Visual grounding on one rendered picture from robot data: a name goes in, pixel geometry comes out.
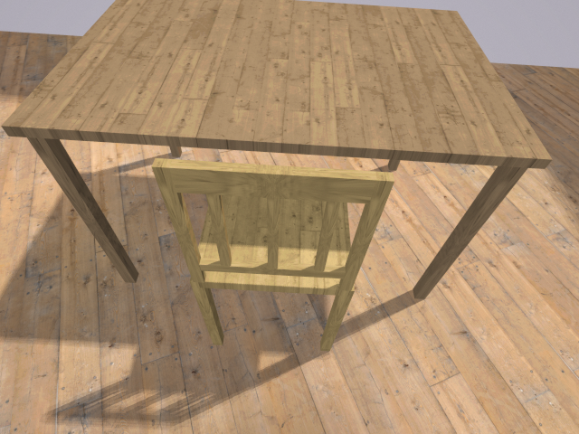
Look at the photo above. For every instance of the chair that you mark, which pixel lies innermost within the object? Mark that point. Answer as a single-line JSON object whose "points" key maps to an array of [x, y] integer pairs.
{"points": [[273, 228]]}

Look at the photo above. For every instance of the table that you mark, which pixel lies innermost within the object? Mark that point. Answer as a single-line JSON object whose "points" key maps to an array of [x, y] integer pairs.
{"points": [[282, 76]]}

